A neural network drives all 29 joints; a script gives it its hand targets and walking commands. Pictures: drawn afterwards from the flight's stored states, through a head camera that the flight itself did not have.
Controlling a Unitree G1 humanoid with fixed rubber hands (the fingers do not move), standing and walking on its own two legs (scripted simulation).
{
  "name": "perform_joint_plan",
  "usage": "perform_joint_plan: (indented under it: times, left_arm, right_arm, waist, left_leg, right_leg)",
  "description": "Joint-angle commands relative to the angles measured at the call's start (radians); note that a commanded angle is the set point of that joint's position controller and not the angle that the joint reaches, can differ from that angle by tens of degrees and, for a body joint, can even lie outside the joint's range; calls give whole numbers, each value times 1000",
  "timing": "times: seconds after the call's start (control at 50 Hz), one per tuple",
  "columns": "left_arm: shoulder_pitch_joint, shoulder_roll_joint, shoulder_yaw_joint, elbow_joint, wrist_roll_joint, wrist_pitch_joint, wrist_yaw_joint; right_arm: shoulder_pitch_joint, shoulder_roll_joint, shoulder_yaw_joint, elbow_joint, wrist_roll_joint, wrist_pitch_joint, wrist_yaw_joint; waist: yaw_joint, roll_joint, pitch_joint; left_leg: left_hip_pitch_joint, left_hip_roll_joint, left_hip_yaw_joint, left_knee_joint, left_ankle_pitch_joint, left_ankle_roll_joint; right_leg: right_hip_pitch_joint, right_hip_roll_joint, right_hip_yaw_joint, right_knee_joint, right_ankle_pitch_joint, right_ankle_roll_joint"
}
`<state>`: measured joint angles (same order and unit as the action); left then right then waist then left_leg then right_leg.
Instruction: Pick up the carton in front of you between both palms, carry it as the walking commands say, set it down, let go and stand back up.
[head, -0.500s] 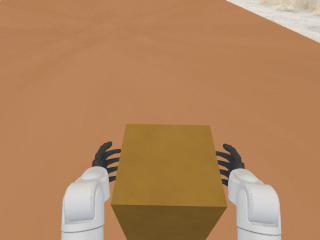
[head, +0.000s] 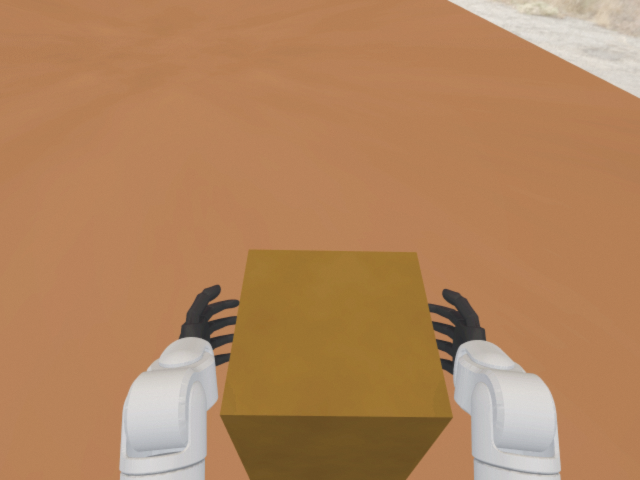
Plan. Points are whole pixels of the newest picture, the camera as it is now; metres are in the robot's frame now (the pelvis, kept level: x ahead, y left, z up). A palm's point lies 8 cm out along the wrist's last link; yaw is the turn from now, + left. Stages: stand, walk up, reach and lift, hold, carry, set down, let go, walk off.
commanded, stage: carry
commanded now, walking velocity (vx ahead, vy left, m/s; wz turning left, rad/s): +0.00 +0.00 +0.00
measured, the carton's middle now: (330, 371) +0.29 +0.00 +0.01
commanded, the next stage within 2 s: hold in 1.70 s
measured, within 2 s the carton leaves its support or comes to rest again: neither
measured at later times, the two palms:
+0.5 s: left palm (214, 296) +0.37 +0.16 +0.06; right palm (426, 291) +0.39 -0.14 +0.05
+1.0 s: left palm (211, 319) +0.36 +0.17 +0.02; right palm (418, 316) +0.37 -0.13 +0.02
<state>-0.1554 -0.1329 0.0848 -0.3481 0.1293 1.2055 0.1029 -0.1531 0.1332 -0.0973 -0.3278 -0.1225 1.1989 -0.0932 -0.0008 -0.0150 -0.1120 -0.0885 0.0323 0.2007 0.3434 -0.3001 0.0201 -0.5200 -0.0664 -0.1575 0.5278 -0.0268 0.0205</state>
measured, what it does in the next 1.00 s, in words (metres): steps on the spot: right foot, then left foot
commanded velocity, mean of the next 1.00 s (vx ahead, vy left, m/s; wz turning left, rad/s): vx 0.00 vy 0.00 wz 0.00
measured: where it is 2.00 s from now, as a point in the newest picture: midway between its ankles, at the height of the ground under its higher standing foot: outside the picture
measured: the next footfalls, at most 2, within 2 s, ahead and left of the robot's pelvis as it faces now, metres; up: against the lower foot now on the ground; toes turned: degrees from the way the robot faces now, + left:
right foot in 0.04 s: +0.18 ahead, -0.11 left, +0.00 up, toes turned +18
left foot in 0.18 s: +0.04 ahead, +0.10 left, +0.00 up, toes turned +9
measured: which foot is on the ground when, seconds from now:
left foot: down 0.00-0.08, up 0.10-0.16, down 0.18-1.00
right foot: up 0.00-0.02, down 0.04-1.00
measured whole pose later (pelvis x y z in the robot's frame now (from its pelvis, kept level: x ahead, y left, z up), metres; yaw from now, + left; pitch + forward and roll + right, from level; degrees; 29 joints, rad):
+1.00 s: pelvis +0.08 +0.00 -0.01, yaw +3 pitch +1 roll +0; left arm -0.25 -0.15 0.20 0.27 0.28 0.70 0.03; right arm -0.24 0.15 -0.19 0.27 -0.28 0.71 -0.03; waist 0.00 0.01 -0.11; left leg -0.16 0.05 0.15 0.55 -0.41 0.00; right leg -0.39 -0.08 -0.19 0.55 -0.18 -0.02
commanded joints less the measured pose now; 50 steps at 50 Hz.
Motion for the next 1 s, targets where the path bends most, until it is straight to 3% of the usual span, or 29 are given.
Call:
perform_joint_plan:
  times: [0.0,0.02,0.04,0.06,0.08,0.1,0.12,0.14,0.18,0.22,0.32,0.38,0.48,0.56,0.68,0.88,0.98]
  left_arm:
    - [-422,-886,-697,-20,-421,19,-263]
    - [-424,-867,-682,-10,-417,30,-268]
    - [-432,-852,-668,12,-408,37,-273]
    - [-422,-862,-658,66,-405,35,-277]
    - [-383,-882,-647,90,-406,29,-279]
    - [-394,-907,-642,94,-410,24,-281]
    - [-414,-935,-643,88,-415,19,-283]
    - [-439,-962,-650,77,-421,13,-285]
    - [-471,-985,-662,53,-428,-1,-291]
    - [-486,-1007,-682,45,-437,-12,-292]
    - [-408,-986,-697,83,-403,-40,-289]
    - [-403,-977,-699,112,-384,-72,-296]
    - [-428,-971,-702,123,-368,-145,-302]
    - [-408,-943,-676,156,-336,-200,-301]
    - [-393,-895,-598,247,-260,-301,-301]
    - [-499,-900,-409,517,-120,-517,-312]
    - [-552,-958,-393,585,-101,-587,-327]
  right_arm:
    - [-426,855,670,-49,403,20,272]
    - [-424,840,666,-32,395,26,270]
    - [-445,833,668,-23,393,35,266]
    - [-476,836,674,-23,403,48,264]
    - [-480,848,686,-27,415,55,267]
    - [-501,873,695,-19,420,53,269]
    - [-517,897,698,-15,426,46,272]
    - [-530,920,701,-16,427,36,274]
    - [-549,961,712,-26,431,19,275]
    - [-548,975,713,-34,427,11,276]
    - [-436,959,709,41,396,-21,282]
    - [-417,956,704,83,375,-58,289]
    - [-437,947,697,88,356,-133,295]
    - [-416,918,674,116,322,-191,292]
    - [-412,877,608,202,248,-297,287]
    - [-527,890,429,473,112,-514,302]
    - [-579,945,413,545,95,-583,318]
  waist:
    - [2,106,-185]
    - [3,84,-196]
    - [4,-33,-260]
    - [14,-152,-330]
    - [16,-208,-346]
    - [14,-191,-350]
    - [8,-155,-347]
    - [3,-134,-343]
    - [6,-89,-341]
    - [9,-23,-324]
    - [8,12,-336]
    - [7,27,-320]
    - [4,48,-287]
    - [3,50,-273]
    - [2,31,-238]
    - [0,23,-192]
    - [-1,19,-204]
  left_leg:
    - [31,155,-7,118,580,5]
    - [-35,142,-19,179,486,-29]
    - [-158,106,-40,284,204,-65]
    - [-290,67,-79,327,-79,-82]
    - [-306,49,-106,334,-224,-77]
    - [-293,54,-130,281,-269,-66]
    - [-250,60,-133,175,-257,-60]
    - [-169,62,-117,66,-145,-58]
    - [-101,88,-120,24,26,-59]
    - [-64,126,-133,72,192,-56]
    - [-61,118,-119,160,469,-58]
    - [-57,118,-117,173,534,-56]
    - [-29,134,-122,173,601,-41]
    - [-34,142,-120,177,590,-28]
    - [-81,132,-117,156,430,-20]
    - [-142,124,-133,99,178,-6]
    - [-149,120,-140,90,118,0]
  right_leg:
    - [273,22,-44,-201,206,1]
    - [393,-43,8,-197,341,2]
    - [571,-191,151,-87,766,-48]
    - [726,-288,259,-60,918,-161]
    - [706,-305,318,-114,818,-199]
    - [687,-290,312,-146,684,-195]
    - [648,-268,280,-160,566,-171]
    - [583,-230,224,-162,437,-126]
    - [514,-168,137,-155,245,-71]
    - [474,-140,103,-79,338,-71]
    - [440,-123,75,44,553,-77]
    - [404,-109,62,67,528,-71]
    - [343,-92,53,77,369,-60]
    - [330,-89,54,83,275,-58]
    - [337,-101,65,60,244,-57]
    - [334,-104,78,-7,91,-52]
    - [343,-107,82,-28,52,-52]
